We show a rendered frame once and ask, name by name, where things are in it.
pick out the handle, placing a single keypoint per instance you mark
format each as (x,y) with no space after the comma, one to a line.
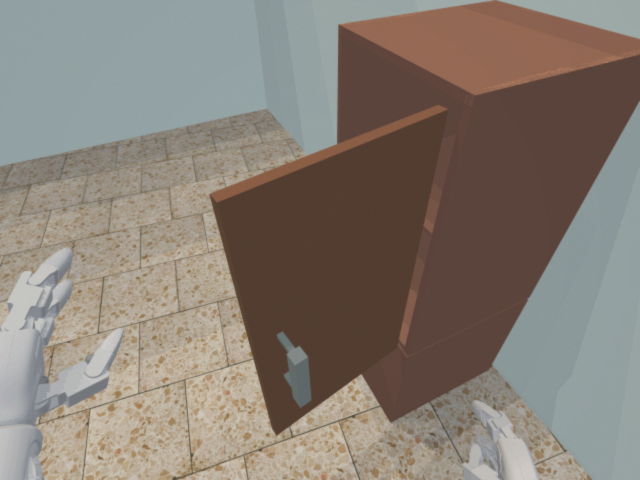
(298,376)

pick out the left robot hand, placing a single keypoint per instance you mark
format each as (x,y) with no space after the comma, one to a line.
(34,303)

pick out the cupboard door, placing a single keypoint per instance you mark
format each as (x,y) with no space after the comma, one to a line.
(324,248)

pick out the right robot hand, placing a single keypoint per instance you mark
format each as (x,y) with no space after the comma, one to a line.
(509,459)

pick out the left robot forearm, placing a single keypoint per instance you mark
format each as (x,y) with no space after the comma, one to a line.
(20,444)

